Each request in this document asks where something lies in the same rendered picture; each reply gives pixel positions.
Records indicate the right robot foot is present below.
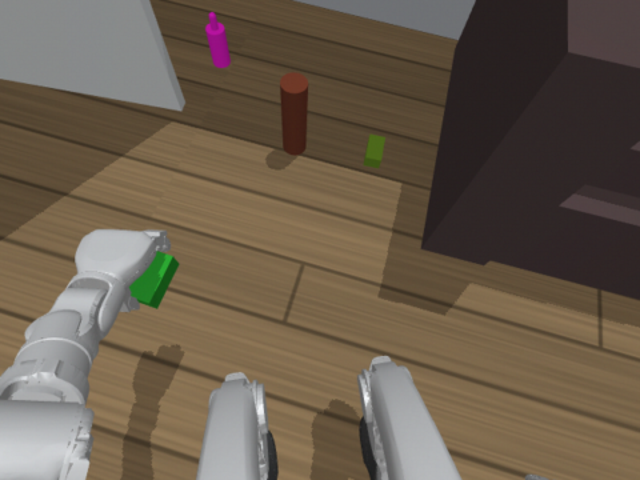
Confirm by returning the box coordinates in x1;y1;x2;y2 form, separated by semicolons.
359;416;378;480

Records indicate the sofa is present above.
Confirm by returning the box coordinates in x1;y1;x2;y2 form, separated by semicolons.
421;0;640;300

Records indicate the left robot arm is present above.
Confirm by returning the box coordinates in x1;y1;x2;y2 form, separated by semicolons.
0;271;126;480

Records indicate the left robot hand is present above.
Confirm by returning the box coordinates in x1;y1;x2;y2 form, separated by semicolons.
75;229;171;312

